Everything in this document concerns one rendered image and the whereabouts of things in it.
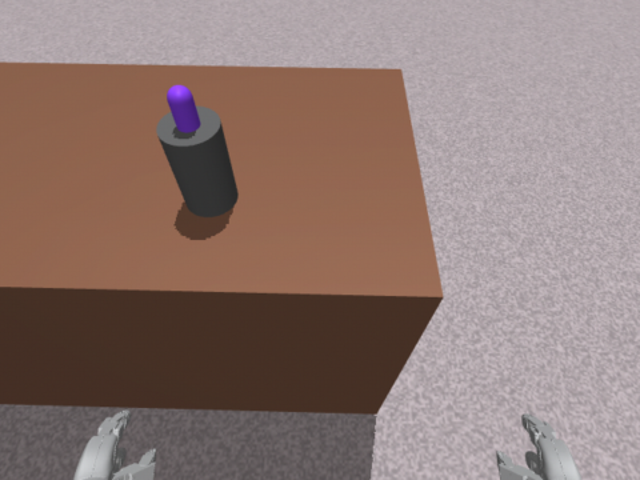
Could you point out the bottle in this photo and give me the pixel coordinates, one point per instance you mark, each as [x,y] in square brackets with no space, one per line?
[193,140]

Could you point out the left robot hand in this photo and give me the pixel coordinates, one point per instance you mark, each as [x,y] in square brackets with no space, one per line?
[102,458]

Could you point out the right robot hand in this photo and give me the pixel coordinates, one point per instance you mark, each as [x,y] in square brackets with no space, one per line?
[553,460]

